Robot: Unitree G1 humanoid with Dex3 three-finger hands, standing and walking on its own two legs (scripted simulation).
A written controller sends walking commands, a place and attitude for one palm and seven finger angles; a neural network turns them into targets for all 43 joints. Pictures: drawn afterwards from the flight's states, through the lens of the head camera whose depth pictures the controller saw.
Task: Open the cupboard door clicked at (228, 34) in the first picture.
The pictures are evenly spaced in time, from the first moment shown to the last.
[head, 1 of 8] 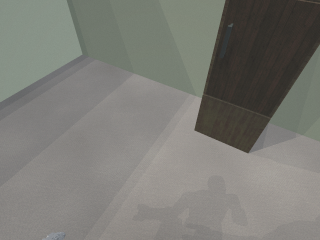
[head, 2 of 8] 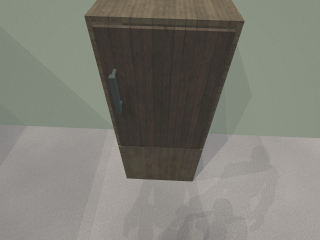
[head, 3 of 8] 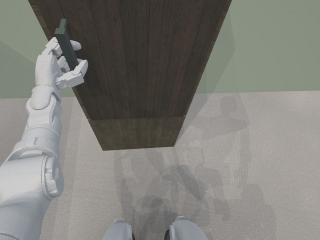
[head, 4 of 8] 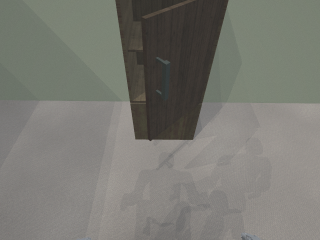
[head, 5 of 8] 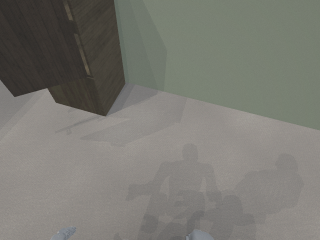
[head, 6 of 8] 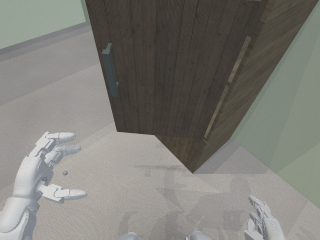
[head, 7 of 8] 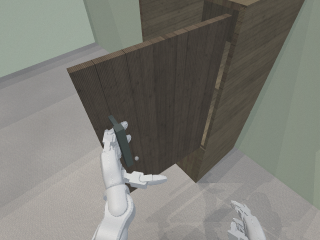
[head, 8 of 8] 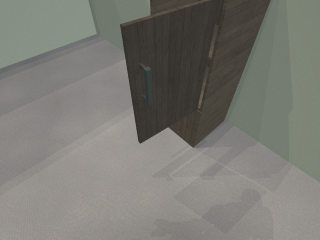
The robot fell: no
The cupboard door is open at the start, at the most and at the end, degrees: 0 85 84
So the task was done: yes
